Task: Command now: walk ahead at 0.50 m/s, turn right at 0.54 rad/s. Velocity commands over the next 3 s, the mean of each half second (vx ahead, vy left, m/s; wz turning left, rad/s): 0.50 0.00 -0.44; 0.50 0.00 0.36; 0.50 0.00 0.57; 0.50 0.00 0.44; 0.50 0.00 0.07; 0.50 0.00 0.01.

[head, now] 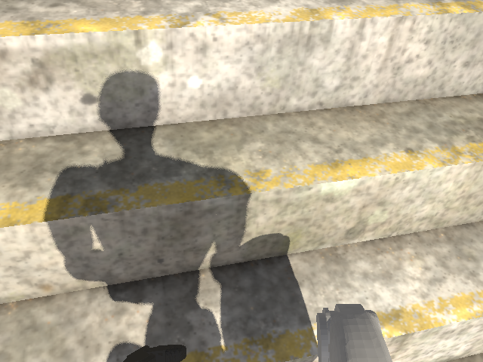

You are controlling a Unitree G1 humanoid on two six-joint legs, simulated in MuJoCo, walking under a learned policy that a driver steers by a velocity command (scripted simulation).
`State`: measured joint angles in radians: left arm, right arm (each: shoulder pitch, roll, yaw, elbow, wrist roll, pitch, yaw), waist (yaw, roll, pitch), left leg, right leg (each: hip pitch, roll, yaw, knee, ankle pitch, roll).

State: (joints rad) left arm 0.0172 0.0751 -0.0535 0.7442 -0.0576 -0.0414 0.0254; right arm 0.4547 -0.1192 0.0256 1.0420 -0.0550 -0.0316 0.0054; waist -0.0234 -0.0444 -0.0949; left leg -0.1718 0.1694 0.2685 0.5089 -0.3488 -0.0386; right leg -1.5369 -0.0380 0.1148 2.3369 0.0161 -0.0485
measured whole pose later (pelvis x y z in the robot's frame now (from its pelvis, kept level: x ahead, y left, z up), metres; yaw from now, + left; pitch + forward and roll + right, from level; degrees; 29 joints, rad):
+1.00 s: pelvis +0.48 -0.19 +0.39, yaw +0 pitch +3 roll +2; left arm -0.12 0.11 -0.12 0.50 0.07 -0.15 -0.08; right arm 0.49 -0.13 0.05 1.02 -0.03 -0.04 0.00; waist -0.02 -0.01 -0.15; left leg -0.32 -0.18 -0.07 0.80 -0.52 0.11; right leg -1.08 -0.02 0.11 1.96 -0.13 -0.05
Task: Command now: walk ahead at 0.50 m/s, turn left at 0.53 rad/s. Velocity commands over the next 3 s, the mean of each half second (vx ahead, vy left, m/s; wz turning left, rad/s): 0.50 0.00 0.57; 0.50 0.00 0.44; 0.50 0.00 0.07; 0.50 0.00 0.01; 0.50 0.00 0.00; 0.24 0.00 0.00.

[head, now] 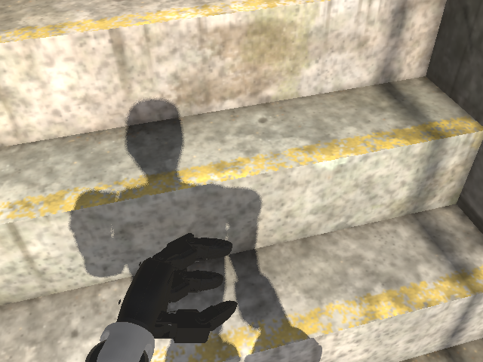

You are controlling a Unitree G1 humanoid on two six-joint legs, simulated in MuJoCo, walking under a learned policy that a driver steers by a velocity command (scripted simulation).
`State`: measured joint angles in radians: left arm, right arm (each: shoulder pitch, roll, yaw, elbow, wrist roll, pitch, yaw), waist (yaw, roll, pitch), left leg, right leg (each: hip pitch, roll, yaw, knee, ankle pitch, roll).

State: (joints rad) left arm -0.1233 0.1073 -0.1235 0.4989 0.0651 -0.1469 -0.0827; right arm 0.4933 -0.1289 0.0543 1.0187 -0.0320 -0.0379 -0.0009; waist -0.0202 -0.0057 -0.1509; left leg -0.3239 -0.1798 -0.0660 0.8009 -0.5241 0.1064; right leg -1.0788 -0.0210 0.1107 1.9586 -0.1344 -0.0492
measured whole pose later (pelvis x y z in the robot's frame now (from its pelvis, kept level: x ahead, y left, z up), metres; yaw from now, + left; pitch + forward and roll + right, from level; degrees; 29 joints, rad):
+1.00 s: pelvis +0.37 -0.19 +0.28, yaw +32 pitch +0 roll -1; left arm 0.26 0.11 -0.03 0.79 0.04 0.00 0.08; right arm 0.17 -0.38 -0.08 0.88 0.02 0.02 0.02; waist 0.13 0.17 -0.10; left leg -0.51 0.08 -0.23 1.22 -0.17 -0.02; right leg -0.93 0.00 0.02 1.66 -0.82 0.00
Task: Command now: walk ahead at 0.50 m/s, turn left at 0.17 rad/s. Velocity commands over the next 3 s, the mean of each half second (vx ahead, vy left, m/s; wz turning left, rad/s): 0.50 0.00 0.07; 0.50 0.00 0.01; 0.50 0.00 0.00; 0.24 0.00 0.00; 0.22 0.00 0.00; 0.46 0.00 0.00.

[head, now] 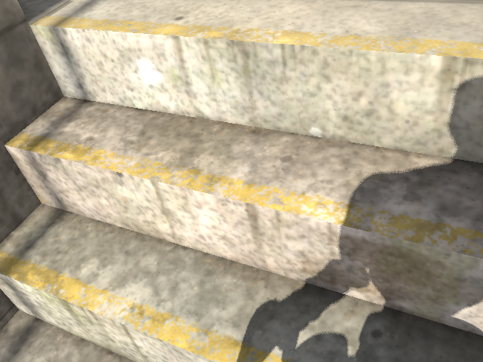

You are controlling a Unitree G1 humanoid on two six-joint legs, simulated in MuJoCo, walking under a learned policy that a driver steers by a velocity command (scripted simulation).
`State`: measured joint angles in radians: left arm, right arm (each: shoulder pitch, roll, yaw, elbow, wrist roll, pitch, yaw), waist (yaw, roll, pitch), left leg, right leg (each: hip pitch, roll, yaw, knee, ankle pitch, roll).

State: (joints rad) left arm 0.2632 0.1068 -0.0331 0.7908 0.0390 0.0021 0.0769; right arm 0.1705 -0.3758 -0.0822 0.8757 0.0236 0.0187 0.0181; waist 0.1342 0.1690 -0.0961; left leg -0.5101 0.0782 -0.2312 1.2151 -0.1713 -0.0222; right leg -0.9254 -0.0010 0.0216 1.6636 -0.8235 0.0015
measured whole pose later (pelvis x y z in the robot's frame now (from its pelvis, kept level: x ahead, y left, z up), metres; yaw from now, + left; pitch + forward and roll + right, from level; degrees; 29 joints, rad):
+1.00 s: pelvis +0.00 -0.02 +0.00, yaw -1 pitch +3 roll -4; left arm -0.06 0.06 -0.11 0.63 0.01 0.00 0.04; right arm 0.53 -0.13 0.00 1.00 -0.03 -0.01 -0.02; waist -0.04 0.08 -0.12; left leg -0.05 0.18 0.15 0.23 -0.18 -0.01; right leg -1.02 -0.02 -0.10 1.71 -0.60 -0.05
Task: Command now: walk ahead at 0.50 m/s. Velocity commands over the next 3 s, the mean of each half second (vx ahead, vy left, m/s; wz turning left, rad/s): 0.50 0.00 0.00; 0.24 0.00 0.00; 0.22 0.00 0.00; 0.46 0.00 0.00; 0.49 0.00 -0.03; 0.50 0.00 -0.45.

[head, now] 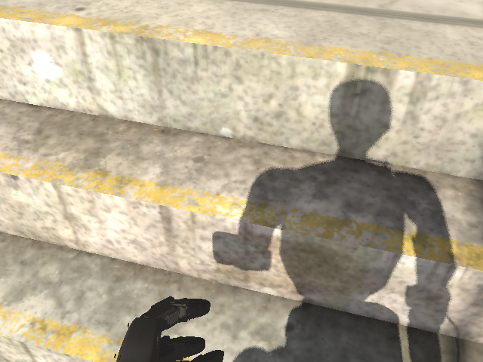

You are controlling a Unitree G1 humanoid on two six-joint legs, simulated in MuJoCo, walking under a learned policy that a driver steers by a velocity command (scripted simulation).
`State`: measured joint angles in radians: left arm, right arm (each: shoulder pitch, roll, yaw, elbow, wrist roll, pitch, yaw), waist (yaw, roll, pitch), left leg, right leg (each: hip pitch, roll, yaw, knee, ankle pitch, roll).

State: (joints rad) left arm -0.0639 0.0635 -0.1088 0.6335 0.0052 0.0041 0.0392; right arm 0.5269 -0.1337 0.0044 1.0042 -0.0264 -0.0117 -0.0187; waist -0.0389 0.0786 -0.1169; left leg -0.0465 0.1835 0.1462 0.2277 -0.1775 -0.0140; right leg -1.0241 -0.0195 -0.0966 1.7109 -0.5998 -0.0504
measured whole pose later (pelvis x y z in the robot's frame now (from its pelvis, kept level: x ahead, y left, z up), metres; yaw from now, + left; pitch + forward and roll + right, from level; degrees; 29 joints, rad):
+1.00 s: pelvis +0.19 +0.06 +0.18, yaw -1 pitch +1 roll -1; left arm 0.22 0.14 0.03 0.88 0.00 0.03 0.10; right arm 0.22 -0.10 0.01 0.77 -0.06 -0.01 -0.03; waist -0.02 -0.07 -0.02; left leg -0.35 0.04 0.10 0.60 -0.27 0.04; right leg -0.66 0.02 0.10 1.63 -0.26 0.11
